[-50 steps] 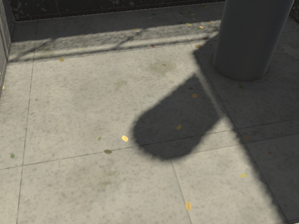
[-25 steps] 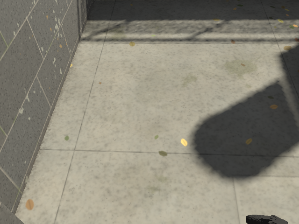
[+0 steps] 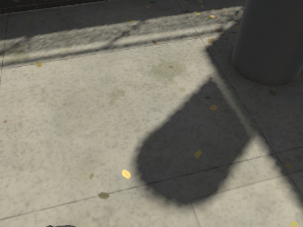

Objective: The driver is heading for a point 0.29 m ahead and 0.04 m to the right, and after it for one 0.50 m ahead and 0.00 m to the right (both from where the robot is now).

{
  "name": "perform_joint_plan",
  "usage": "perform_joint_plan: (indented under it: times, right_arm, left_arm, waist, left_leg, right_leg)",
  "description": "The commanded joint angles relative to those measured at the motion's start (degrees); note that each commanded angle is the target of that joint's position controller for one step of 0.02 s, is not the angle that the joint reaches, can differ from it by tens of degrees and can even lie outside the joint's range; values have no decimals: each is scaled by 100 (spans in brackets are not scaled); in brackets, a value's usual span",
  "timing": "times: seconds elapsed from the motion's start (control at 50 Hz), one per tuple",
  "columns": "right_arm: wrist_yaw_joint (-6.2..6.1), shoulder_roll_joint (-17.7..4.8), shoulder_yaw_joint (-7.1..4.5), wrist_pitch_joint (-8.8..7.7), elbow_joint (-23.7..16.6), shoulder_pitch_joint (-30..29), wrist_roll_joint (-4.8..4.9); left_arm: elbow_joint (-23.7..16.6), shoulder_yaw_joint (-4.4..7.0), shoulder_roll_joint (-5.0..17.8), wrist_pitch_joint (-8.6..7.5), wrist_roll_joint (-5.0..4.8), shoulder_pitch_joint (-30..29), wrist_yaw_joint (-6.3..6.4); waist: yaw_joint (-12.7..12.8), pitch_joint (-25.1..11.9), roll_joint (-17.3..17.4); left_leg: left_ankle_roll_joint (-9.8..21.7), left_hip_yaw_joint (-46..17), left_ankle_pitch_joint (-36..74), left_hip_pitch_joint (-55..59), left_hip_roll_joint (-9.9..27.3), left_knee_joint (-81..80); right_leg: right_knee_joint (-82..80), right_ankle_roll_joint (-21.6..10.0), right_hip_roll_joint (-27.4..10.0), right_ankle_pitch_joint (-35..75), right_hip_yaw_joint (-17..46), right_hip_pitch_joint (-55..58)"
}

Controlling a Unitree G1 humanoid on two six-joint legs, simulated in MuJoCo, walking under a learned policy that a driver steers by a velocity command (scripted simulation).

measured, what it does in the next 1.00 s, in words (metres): goes down: right foot 0.18 m lower, then left foot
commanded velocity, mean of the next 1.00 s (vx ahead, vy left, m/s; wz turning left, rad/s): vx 0.31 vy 0.00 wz -0.09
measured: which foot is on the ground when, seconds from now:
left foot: down 0.00-0.08, up 0.10-0.50, down 0.52-1.00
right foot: up 0.00-0.06, down 0.08-0.54, up 0.56-0.90, down 0.92-1.00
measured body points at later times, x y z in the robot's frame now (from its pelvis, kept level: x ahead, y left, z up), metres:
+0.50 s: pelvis +0.33 -0.01 -0.09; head +0.36 -0.01 +0.36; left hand +0.41 +0.25 -0.23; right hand +0.51 -0.27 -0.18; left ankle +0.51 +0.09 -0.81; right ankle +0.20 -0.11 -0.82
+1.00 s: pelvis +0.45 +0.00 -0.09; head +0.46 -0.01 +0.36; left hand +0.57 +0.25 -0.21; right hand +0.57 -0.25 -0.21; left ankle +0.50 +0.08 -0.82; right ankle +0.45 -0.15 -0.82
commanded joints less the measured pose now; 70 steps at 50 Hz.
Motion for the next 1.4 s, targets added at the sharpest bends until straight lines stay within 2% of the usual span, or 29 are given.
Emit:
perform_joint_plan:
  times: [0.02,0.04,0.06,0.08,0.1,0.12,0.14,0.16,0.18,0.2,0.24,0.3,0.4,0.44,0.48,0.52,0.54,0.56,0.58,0.6,0.64,0.7,0.78,0.88,0.92,0.96,1.0,1.14,1.4]
  right_arm:
    - [-24,-648,-77,126,-148,349,-13]
    - [28,-908,-135,163,-162,-55,-20]
    - [103,-878,-123,88,-139,27,-24]
    - [185,-989,-152,32,-141,-85,-16]
    - [260,-428,-95,-80,-253,338,-230]
    - [361,-787,-4,-262,-565,737,-12]
    - [395,-1026,-17,-359,-1102,-207,198]
    - [327,-1129,-74,-354,-1219,-726,100]
    - [287,-882,-57,-377,-1415,-809,206]
    - [188,-972,-100,-281,-1305,-839,126]
    - [126,-683,-128,-10,-1119,-523,-95]
    - [136,-569,-108,-41,-1398,-1252,-142]
    - [309,-532,-70,-50,-1677,-2296,9]
    - [400,-568,-84,-108,-1882,-2685,-70]
    - [478,-664,-130,-179,-1941,-2497,-118]
    - [474,-950,-258,-188,-1621,-1352,-185]
    - [454,-1458,-351,-208,-1531,-602,-271]
    - [459,-1536,-350,-152,-1475,-306,-279]
    - [467,-1189,-289,-65,-1500,-264,-144]
    - [448,-1120,-266,0,-1595,-853,-75]
    - [445,-778,-136,88,-1712,-1656,-84]
    - [467,-792,-141,104,-1746,-2142,-202]
    - [380,-862,-153,123,-1555,-2054,-164]
    - [281,-776,-95,247,-1388,-2145,-116]
    - [270,-692,-59,244,-1246,-1858,-121]
    - [275,-733,-103,243,-1251,-1660,-138]
    - [223,-754,-118,279,-1239,-1862,-122]
    - [223,-674,-153,348,-1054,-1812,-89]
    - [158,-741,-188,414,-580,-1835,-59]
  left_arm:
    - [-418,-132,-4,-138,-31,-946,-236]
    - [-155,-82,116,-118,-83,-163,-199]
    - [150,62,468,-167,90,620,-139]
    - [536,229,772,-154,152,1799,-59]
    - [789,281,1259,-85,161,2406,36]
    - [732,281,1295,-124,76,2670,103]
    - [553,349,1273,-49,29,2889,178]
    - [425,321,1170,28,-1,2441,269]
    - [282,298,1301,-24,19,1734,382]
    - [26,231,1087,-80,137,1134,436]
    - [-66,71,665,-140,137,476,452]
    - [197,76,692,-224,55,844,565]
    - [467,91,736,-222,-12,1374,547]
    - [593,65,683,-177,-42,1593,534]
    - [648,72,740,-112,-4,1547,529]
    - [569,82,812,-78,22,1226,523]
    - [441,-2,595,-129,170,1322,501]
    - [656,-137,227,-193,132,2297,439]
    - [788,-21,786,-167,97,2267,404]
    - [640,31,885,-89,2,1740,437]
    - [506,44,733,106,52,1112,559]
    - [662,-6,360,305,109,1510,646]
    - [708,18,420,402,181,1274,746]
    - [703,44,429,347,204,909,751]
    - [734,37,502,251,272,945,729]
    - [903,144,853,225,151,955,720]
    - [920,50,460,158,176,831,704]
    - [1115,34,504,57,139,835,688]
    - [1487,-3,433,161,135,814,715]
  waist:
    - [-273,1058,371]
    - [205,819,550]
    - [483,232,186]
    - [1137,-304,-56]
    - [919,-782,-1407]
    - [1067,-2295,-1436]
    - [1508,-2654,-897]
    - [1306,-2198,237]
    - [719,-1843,527]
    - [435,-1403,808]
    - [-33,-575,835]
    - [223,-187,9]
    - [778,122,-73]
    - [905,325,-18]
    - [701,170,-154]
    - [74,-401,-18]
    - [-89,-1112,658]
    - [88,-2220,2020]
    - [-73,-2547,1354]
    - [25,-1754,1022]
    - [285,-792,403]
    - [696,-668,902]
    - [606,-785,921]
    - [617,-108,906]
    - [584,-61,683]
    - [309,104,-135]
    - [399,83,-100]
    - [433,-129,105]
    - [477,58,313]
  left_leg:
    - [615,-1242,4714,373,1620,-150]
    - [610,-1317,4948,-63,1748,489]
    - [581,-943,6099,-318,1346,1519]
    - [327,-621,6116,-1345,995,3333]
    - [-152,-411,212,-4201,279,6331]
    - [-329,-1486,132,-5105,254,6884]
    - [-307,-1757,782,-5805,353,5924]
    - [-195,-1654,1094,-5592,570,5371]
    - [-111,-1895,2635,-5684,641,4177]
    - [-221,-1871,2899,-5265,772,4007]
    - [-590,-1859,3177,-3848,1060,2439]
    - [-621,-1580,4147,-3062,1025,504]
    - [-169,-1237,5546,-2896,601,-1325]
    - [44,-1127,5336,-2964,421,-1728]
    - [260,-1045,4977,-2556,206,-1948]
    - [528,-999,6031,-981,42,-2306]
    - [973,-1964,8669,729,1051,-1942]
    - [2070,-3833,9903,2286,2654,-2078]
    - [1988,-4217,8928,2276,2476,-2298]
    - [1726,-3601,8254,1602,2233,-2420]
    - [1385,-2839,7543,49,1707,-2841]
    - [1226,-2132,7266,-1215,1239,-3267]
    - [1249,-2119,5644,-1348,1288,-3527]
    - [901,-2348,2707,-1771,1059,-3752]
    - [560,-2298,2587,-1736,836,-3560]
    - [323,-1755,2804,-1533,338,-3300]
    - [281,-1593,3277,-1139,297,-2968]
    - [314,-1430,4769,-738,255,-2492]
    - [266,-1487,4816,-703,313,-2525]
  right_leg:
    - [-721,-98,-312,-503,-94,-952]
    - [-969,-280,-584,-862,-12,135]
    - [-839,-342,27,-881,-756,1548]
    - [-949,-620,178,-295,-955,3591]
    - [928,-1177,-737,2288,140,6261]
    - [1640,-2177,-1535,2244,1673,7719]
    - [401,-2430,-1874,-1020,2637,7805]
    - [-148,-2066,-1610,-1610,2632,6890]
    - [-671,-2003,-1927,-3792,3360,5736]
    - [-862,-2035,-2090,-3618,3745,4535]
    - [-1072,-1791,-1550,-2177,2547,2252]
    - [-1254,-1333,-869,-1485,1096,1482]
    - [-1379,-871,-783,-2042,523,2376]
    - [-1139,-761,-812,-1566,519,2789]
    - [-661,-595,-846,-752,514,3071]
    - [517,-304,-466,-44,244,2835]
    - [2018,13,1,-1658,1,1795]
    - [4089,429,641,-6351,-184,480]
    - [4453,477,453,-6712,381,262]
    - [4435,542,172,-6364,201,-44]
    - [3625,615,-177,-5828,-45,185]
    - [2358,719,-151,-5367,-324,1523]
    - [1325,711,-236,-4807,-268,2037]
    - [37,514,-208,-4185,-345,2391]
    - [-440,377,-420,-3720,-167,2695]
    - [-412,184,-409,-4340,-142,2232]
    - [-637,264,-379,-4406,-112,1971]
    - [-479,287,-319,-3495,-159,2244]
    - [-498,289,-182,-3520,-287,2418]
